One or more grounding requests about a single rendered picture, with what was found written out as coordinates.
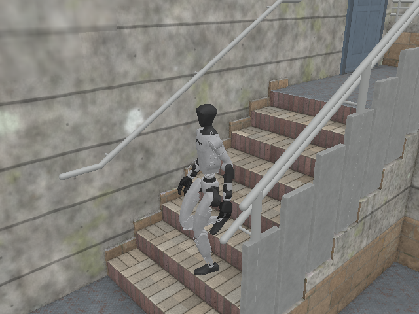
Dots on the stairs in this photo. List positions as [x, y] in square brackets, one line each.
[159, 274]

